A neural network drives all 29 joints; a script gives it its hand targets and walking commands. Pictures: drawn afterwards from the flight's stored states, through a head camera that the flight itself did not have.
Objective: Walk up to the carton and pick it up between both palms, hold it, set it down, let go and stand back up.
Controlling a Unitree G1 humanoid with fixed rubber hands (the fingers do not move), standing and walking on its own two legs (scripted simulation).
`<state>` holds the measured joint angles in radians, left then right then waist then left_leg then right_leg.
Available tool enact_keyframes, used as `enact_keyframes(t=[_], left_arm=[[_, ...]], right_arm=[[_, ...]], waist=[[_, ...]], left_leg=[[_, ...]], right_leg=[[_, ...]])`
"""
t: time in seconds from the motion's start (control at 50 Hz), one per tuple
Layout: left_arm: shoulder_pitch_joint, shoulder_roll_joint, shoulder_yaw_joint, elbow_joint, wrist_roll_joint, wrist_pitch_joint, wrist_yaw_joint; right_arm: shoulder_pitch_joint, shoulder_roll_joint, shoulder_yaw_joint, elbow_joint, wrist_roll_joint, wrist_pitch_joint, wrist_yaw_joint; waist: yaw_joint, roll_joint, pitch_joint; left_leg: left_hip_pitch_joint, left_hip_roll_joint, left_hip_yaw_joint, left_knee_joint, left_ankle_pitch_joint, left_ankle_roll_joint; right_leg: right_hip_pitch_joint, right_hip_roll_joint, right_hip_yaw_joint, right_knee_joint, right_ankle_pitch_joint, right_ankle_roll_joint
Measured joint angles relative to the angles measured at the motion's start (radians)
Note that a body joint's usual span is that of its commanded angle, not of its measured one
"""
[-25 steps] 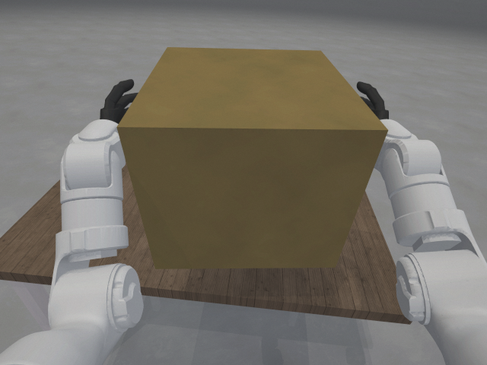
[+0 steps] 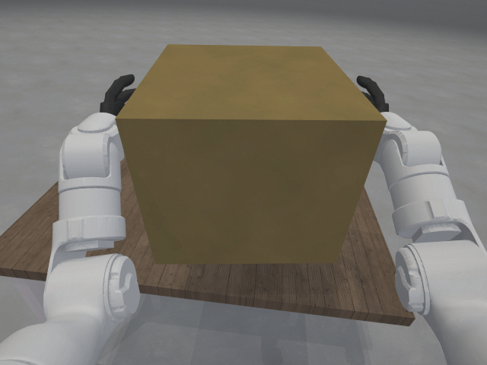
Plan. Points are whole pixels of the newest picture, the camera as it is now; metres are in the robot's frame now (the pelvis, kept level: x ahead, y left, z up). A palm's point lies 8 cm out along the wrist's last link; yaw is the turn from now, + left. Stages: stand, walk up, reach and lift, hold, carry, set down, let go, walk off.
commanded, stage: hold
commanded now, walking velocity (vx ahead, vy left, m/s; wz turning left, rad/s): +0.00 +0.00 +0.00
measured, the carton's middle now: (245, 145) +0.42 -0.01 +0.22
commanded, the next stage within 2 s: none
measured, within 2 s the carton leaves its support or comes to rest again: neither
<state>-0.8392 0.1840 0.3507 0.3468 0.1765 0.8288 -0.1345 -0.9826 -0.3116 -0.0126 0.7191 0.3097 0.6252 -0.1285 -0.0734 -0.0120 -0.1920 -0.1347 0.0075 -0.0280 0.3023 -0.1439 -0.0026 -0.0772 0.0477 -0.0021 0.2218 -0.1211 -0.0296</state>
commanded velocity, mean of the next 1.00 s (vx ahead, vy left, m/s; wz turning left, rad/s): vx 0.00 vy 0.00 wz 0.00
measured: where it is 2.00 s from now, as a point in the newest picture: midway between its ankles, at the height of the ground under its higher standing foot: outside the picture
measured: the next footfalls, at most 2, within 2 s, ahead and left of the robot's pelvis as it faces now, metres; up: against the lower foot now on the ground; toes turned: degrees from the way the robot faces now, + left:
none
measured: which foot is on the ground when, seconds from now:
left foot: down 0.00-1.00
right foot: down 0.00-1.00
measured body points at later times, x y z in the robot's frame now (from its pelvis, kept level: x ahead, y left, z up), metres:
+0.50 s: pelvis +0.00 +0.00 +0.00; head -0.09 +0.02 +0.44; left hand +0.38 +0.19 +0.27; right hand +0.38 -0.20 +0.28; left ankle +0.01 +0.12 -0.75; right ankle +0.00 -0.10 -0.75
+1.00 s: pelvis +0.00 +0.00 +0.00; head -0.08 +0.02 +0.44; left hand +0.38 +0.20 +0.27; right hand +0.38 -0.20 +0.28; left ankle +0.01 +0.12 -0.75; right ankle +0.00 -0.10 -0.75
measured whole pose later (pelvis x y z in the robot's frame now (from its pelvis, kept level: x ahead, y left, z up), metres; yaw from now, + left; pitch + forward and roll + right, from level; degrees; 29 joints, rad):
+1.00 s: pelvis +0.00 +0.00 +0.00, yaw +0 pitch -2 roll -1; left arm -0.80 0.17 0.35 0.28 0.18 0.85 -0.13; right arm -0.95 -0.31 0.00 0.68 0.33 0.63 -0.14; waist -0.07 -0.01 -0.18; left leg -0.12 0.01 -0.02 0.31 -0.15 0.00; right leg -0.06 0.05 0.00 0.22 -0.12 -0.03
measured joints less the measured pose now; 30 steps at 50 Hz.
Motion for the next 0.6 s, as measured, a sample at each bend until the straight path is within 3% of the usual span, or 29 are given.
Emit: enact_keyframes(t=[0.32, 0.6], left_arm=[[0.058, -0.023, 0.003, -0.088, 0.006, 0.019, -0.001], [0.004, -0.012, 0.017, -0.018, 0.000, -0.004, 0.003]], right_arm=[[0.052, -0.001, 0.012, -0.066, 0.022, 0.003, -0.010], [0.022, 0.008, -0.014, -0.028, -0.009, -0.008, -0.001]], waist=[[-0.003, 0.004, 0.013], [0.008, 0.003, 0.006]], left_leg=[[0.019, 0.000, 0.007, 0.011, -0.012, 0.002], [0.002, -0.002, 0.003, 0.001, 0.003, 0.003]], right_leg=[[0.020, 0.000, 0.007, 0.005, -0.006, 0.002], [0.000, -0.002, 0.003, 0.004, 0.002, 0.002]])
